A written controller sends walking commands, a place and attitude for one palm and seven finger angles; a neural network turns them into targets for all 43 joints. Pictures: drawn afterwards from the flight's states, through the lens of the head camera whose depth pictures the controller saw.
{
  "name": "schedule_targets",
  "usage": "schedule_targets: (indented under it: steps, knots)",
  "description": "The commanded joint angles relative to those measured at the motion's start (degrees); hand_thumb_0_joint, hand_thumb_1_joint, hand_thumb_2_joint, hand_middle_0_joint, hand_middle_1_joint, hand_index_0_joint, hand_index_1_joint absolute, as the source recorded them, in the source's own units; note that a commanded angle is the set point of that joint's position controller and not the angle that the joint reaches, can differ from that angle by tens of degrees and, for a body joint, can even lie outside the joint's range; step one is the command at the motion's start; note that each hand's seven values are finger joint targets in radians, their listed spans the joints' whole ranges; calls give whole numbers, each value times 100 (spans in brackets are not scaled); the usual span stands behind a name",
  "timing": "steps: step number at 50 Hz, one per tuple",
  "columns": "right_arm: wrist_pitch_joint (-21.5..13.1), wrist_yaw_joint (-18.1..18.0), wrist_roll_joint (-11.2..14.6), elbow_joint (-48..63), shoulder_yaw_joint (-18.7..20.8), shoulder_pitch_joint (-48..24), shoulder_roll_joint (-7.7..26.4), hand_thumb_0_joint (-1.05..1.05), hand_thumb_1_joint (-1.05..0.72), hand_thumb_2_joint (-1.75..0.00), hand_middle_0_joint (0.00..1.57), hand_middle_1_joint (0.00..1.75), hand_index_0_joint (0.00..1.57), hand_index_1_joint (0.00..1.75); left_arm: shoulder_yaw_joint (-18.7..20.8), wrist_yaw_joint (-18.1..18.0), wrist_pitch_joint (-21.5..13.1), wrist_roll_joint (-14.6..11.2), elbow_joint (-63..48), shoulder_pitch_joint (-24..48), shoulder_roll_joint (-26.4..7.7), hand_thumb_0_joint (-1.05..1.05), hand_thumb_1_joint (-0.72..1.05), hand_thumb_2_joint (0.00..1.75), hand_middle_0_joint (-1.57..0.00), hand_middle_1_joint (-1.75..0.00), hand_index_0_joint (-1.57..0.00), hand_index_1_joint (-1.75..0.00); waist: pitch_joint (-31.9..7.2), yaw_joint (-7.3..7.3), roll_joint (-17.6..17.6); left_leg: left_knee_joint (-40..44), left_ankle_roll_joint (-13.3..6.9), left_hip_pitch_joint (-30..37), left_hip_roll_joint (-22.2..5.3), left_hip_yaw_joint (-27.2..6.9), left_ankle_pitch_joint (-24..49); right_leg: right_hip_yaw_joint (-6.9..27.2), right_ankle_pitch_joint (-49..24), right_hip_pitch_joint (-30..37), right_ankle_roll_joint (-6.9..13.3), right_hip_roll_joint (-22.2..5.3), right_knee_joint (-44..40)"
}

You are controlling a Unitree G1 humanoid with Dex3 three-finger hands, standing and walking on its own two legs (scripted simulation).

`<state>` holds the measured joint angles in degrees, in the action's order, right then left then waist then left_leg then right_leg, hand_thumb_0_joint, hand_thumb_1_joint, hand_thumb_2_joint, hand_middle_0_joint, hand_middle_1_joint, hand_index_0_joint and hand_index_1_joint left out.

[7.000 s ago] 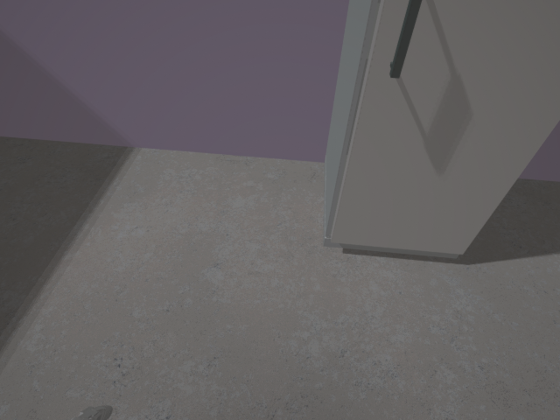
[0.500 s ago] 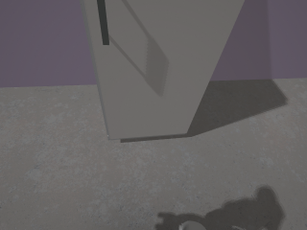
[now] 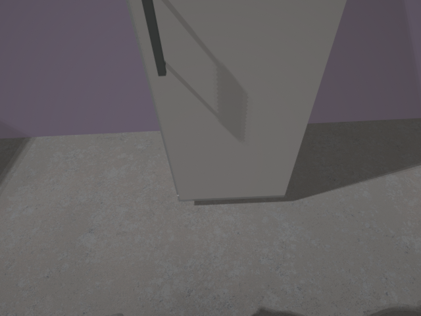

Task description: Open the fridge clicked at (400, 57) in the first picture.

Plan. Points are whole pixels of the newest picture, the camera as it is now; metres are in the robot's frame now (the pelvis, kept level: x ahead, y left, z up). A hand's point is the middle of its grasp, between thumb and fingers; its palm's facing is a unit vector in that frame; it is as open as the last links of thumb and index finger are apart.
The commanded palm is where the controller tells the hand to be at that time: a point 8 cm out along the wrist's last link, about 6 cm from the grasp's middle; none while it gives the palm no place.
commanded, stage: take the last steps up to it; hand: left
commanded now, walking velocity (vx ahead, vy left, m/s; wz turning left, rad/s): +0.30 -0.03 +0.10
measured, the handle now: (155, 30) +0.75 +0.15 +0.20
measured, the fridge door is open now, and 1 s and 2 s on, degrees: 0 0 0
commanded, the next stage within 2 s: come to a stop and stand still in 0.88 s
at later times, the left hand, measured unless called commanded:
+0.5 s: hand out of the picture -0.05 +0.21 -0.18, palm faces +0.12 -0.98 -0.13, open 7.4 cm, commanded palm none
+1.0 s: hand (150, 243) +0.33 +0.18 -0.17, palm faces -0.01 -0.98 -0.21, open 7.4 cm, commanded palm none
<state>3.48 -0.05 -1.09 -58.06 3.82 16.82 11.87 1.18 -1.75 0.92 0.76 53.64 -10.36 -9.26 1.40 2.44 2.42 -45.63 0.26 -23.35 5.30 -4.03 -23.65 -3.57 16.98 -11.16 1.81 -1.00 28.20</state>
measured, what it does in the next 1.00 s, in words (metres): walks ahead: left foot, then right foot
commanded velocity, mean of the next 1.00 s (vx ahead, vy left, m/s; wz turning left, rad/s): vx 0.23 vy -0.05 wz -0.03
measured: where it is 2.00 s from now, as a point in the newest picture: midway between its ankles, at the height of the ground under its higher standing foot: outside the picture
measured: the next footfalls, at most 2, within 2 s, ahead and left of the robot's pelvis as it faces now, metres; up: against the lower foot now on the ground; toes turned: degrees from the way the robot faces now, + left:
left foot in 0.40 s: +0.08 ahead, +0.16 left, +0.00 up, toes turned +10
right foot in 0.86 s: +0.34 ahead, -0.10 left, +0.00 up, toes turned -8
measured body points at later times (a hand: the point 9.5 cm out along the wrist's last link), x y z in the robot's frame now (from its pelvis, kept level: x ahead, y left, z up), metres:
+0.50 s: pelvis +0.07 +0.05 +0.00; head +0.06 +0.08 +0.45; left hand -0.05 +0.26 -0.17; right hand +0.16 -0.17 -0.14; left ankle +0.05 +0.16 -0.74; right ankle +0.01 -0.07 -0.68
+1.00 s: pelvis +0.23 +0.00 -0.01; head +0.26 -0.02 +0.44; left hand +0.33 +0.23 -0.15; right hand +0.17 -0.22 -0.17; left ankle +0.14 +0.13 -0.65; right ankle +0.30 -0.09 -0.74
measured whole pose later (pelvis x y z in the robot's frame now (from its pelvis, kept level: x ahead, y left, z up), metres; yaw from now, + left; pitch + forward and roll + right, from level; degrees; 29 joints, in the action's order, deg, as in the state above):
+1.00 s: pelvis +0.23 +0.00 -0.01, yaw +0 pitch -2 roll +0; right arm -0.2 -0.7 -1.0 -65.2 2.7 20.9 8.6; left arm 2.4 -0.1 -3.0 0.7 58.7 -7.8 -9.2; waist 5.4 2.6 2.1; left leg -68.0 -0.6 -20.2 -5.3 2.3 -24.8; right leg -9.0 12.0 -18.7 3.3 -1.4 32.0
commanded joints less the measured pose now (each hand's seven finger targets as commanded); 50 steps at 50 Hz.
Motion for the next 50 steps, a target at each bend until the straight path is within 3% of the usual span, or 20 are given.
schedule_targets:
  steps: [1,6,10,14,17,18,20,21,24,27,31,38,40,41,42,43,44,45,47,50]
  knots:
    - [-64,38,-38,273,146,60,407,0,-90,-90,20,30,20,30,256,-49,-183,-9,-279,-25,-897,0,90,90,-20,-30,-20,-30,214,-66,-817,-1777,165,-722,-548,51,253,1076,-622,42,458,-1511,-1505]
    - [-188,117,-100,321,137,-295,377,0,-90,-90,20,30,20,30,227,16,-369,47,140,-901,-740,0,90,90,-20,-30,-20,-30,466,-352,-1116,-1513,207,-1162,-893,295,733,1140,649,459,435,-1524,-1933]
    - [-291,141,-76,427,81,-811,268,0,-90,-90,20,30,20,30,239,60,-420,110,446,-1432,-776,0,90,90,-20,-30,-20,-30,573,-572,-1087,-457,168,-1064,-988,592,394,1282,661,708,649,-1594,-1984]
    - [-414,135,-34,450,-24,-988,111,0,-90,-90,20,30,20,30,260,96,-400,126,671,-1622,-874,0,90,90,-20,-30,-20,-30,466,-602,-1187,625,62,-319,-867,886,136,1087,-24,584,729,-1534,-1743]
    - [-530,67,-18,175,-69,-368,81,0,-90,-90,20,30,20,30,252,112,-362,48,813,-1480,-840,0,90,90,-20,-30,-20,-30,233,-275,-1063,1896,39,1301,-641,1254,917,611,-179,-121,455,-1158,-1108]
    - [-588,19,-5,3,-38,36,248,0,-90,-90,20,30,20,30,230,124,-344,15,831,-1408,-704,0,90,90,-20,-30,-20,-30,62,-79,-633,2269,24,2180,-735,1144,1016,396,-64,-613,288,-934,-602]
    - [-626,-86,-43,-264,214,1207,1255,0,-90,-90,20,30,20,30,106,187,-338,-5,613,-1290,-202,0,90,90,-20,-30,-20,-30,-436,376,1525,3239,-705,3562,-2913,-1596,-6,-413,1418,-2422,-194,-128,2075]
    - [-569,-114,-58,-260,227,1281,1339,0,-90,-90,20,30,20,30,155,172,-305,57,466,-925,-388,0,90,90,-20,-30,-20,-30,-64,451,970,3554,-999,3046,-3263,-1869,-457,-51,1575,-2695,-124,-258,2856]
    - [-631,-156,-46,-158,-1,461,554,0,-90,-90,20,30,20,30,230,261,-240,108,678,-775,-376,0,90,90,-20,-30,-20,-30,883,88,565,3751,-816,1687,-2645,-758,277,235,479,-2551,-145,-660,3481]
    - [-740,-176,-22,-152,-35,382,290,0,-90,-90,20,30,20,30,234,300,-176,101,820,-1165,-171,0,90,90,-20,-30,-20,-30,749,-196,443,3742,-750,1514,-2285,83,1296,128,-178,-2256,-276,-648,3393]
    - [-778,-185,-6,-184,-29,489,344,0,-90,-90,20,30,20,30,256,321,-104,87,612,-829,-172,0,90,90,-20,-30,-20,-30,807,-273,384,3769,-885,1653,-2270,372,1814,116,-592,-2524,-370,-719,2923]
    - [-704,-181,-92,-397,51,764,518,0,-90,-90,20,30,20,30,251,332,-168,36,230,197,-269,0,90,90,-20,-30,-20,-30,818,-54,623,3138,-780,1948,-2309,678,3062,-270,-502,-1812,-192,-482,1031]
    - [-673,-177,-78,-420,68,717,576,0,-90,-90,20,30,20,30,296,325,-223,32,325,-194,-425,0,90,90,-20,-30,-20,-30,528,-290,202,2500,-714,1700,-2270,686,3529,-359,-537,-794,-40,-237,623]
    - [-661,-166,-62,-433,53,655,625,0,-90,-90,20,30,20,30,328,315,-268,52,551,-829,-472,0,90,90,-20,-30,-20,-30,223,-590,67,1815,-572,1603,-2016,963,3695,-576,-833,-25,-11,-30,335]
    - [-676,-129,-7,-447,36,682,520,0,-90,-90,20,30,20,30,390,279,-349,83,766,-1505,-758,0,90,90,-20,-30,-20,-30,-221,-882,-283,741,-390,1144,-1705,1152,3322,-261,-1047,1036,89,-235,58]
    - [-689,-79,60,-401,-28,1017,122,0,-90,-90,20,30,20,30,533,199,-433,123,906,-2031,-1334,0,90,90,-20,-30,-20,-30,-958,-978,-1710,-1053,-144,-30,-1005,1472,1043,1559,-1452,2236,583,-1651,-341]
    - [-640,-114,100,-234,-67,981,113,0,-90,-90,20,30,20,30,554,176,-420,-2,914,-2218,-1642,0,90,90,-20,-30,-20,-30,-1255,-890,-1874,-2402,-126,-468,-642,895,-1199,2773,-1944,2186,1028,-2429,-991]
    - [-577,-128,106,-211,-22,785,188,0,-90,-90,20,30,20,30,509,116,-368,-31,780,-1648,-1456,0,90,90,-20,-30,-20,-30,-807,-773,-1159,-2819,-196,-543,-932,517,-979,2441,-1170,1512,1179,-2399,-1227]
    - [-545,-86,45,-259,-24,409,34,0,-90,-90,20,30,20,30,385,97,-361,-18,549,-756,-1033,0,90,90,-20,-30,-20,-30,-161,-509,-757,-2907,-158,-691,-1235,384,-129,1830,-537,375,926,-1990,-1441]
    - [-413,-77,-22,-423,-79,789,-182,0,-90,-90,20,30,20,30,216,47,-437,15,440,-228,-587,0,90,90,-20,-30,-20,-30,-34,-68,-458,-2047,13,-98,-1276,490,412,627,-1936,-472,650,-1571,-1477]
